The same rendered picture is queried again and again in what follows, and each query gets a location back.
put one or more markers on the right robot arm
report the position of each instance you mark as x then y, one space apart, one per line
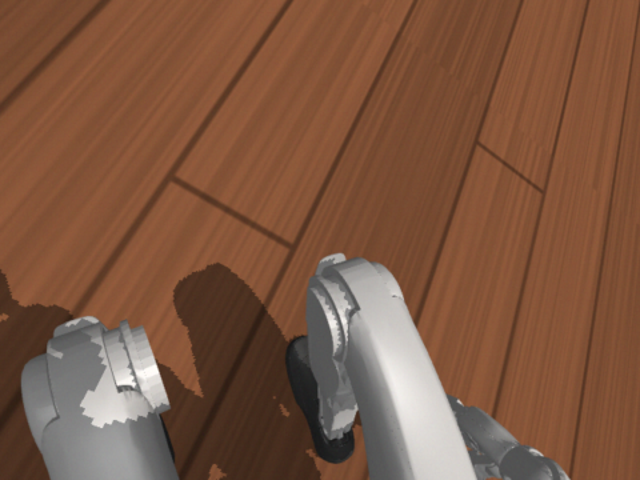
526 463

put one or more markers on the left robot foot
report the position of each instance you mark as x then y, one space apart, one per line
168 440

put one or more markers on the right robot hand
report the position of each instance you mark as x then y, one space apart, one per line
483 434

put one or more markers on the right robot foot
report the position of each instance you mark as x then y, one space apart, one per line
305 390

